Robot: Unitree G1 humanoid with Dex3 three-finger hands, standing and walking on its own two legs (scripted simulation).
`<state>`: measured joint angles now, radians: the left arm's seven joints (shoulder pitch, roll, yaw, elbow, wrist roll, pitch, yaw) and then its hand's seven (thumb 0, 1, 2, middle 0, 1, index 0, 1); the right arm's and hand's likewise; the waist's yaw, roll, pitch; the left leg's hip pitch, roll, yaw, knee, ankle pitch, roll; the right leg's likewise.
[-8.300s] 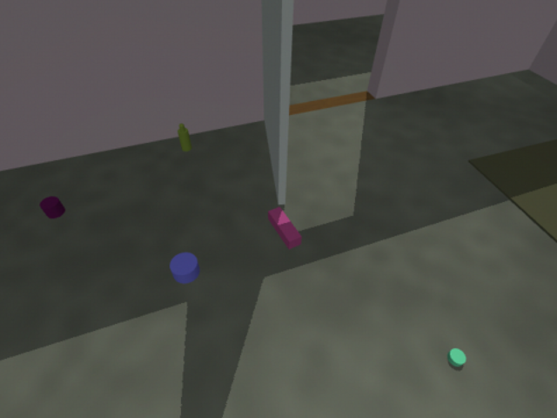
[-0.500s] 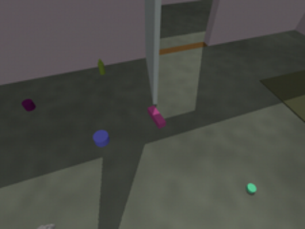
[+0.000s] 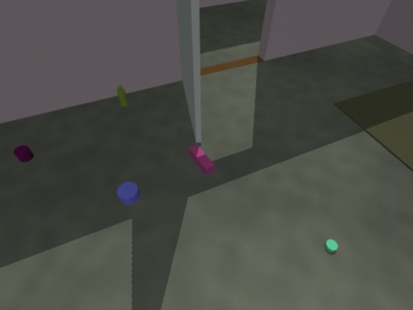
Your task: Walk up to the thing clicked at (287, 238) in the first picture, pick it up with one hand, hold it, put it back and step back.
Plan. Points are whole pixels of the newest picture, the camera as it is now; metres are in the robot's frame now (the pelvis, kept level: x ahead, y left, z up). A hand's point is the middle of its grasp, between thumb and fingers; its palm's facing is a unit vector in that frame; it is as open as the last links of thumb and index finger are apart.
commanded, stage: walk up
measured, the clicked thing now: (201, 159) +1.08 +0.06 -0.74
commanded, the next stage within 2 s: stand in 0.84 s
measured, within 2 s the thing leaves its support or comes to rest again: neither
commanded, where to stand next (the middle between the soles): +0.05 +0.01 m, yaw +2 degrees
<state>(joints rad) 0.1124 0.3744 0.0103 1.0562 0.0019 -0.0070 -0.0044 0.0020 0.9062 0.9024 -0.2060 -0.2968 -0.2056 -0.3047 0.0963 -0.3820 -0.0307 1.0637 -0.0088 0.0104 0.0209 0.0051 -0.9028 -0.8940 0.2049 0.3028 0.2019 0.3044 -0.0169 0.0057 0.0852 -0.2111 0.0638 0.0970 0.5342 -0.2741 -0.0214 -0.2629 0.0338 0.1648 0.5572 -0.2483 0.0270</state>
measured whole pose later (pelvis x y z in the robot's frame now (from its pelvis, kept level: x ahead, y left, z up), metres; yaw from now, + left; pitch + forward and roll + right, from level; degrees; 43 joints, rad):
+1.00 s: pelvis +0.01 +0.01 +0.01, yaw -1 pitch -3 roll +1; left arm 0.10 0.35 -0.01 1.05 0.01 0.00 -0.01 0.00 0.91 0.90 -0.21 -0.30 -0.21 -0.30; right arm 0.10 -0.37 -0.05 1.08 -0.01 0.02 0.02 0.00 -0.90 -0.89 0.20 0.30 0.20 0.30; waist -0.04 0.01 0.08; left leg -0.16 0.05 0.12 0.47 -0.27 -0.01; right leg -0.22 0.02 0.19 0.50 -0.24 0.04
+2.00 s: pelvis +0.01 +0.01 +0.01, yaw +2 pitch -2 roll +0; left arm 0.12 0.35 -0.01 1.10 0.01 -0.01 -0.01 0.00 0.91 0.90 -0.21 -0.30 -0.21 -0.30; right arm 0.12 -0.36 -0.04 1.13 -0.01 0.00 0.02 0.00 -0.90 -0.89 0.20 0.30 0.20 0.30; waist -0.02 0.00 0.06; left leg -0.13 0.04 0.07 0.37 -0.20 -0.01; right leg -0.16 0.00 0.14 0.38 -0.18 0.04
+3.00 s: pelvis +0.02 +0.01 +0.01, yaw +3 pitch -3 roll +0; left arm 0.13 0.36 -0.01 1.10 0.01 0.00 -0.01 0.00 0.91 0.90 -0.21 -0.30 -0.21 -0.30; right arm 0.12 -0.35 -0.03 1.12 -0.01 0.00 0.01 0.00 -0.90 -0.89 0.20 0.30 0.20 0.30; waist -0.01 0.00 0.06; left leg -0.12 0.03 0.06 0.36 -0.20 -0.01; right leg -0.14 -0.01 0.12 0.37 -0.19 0.04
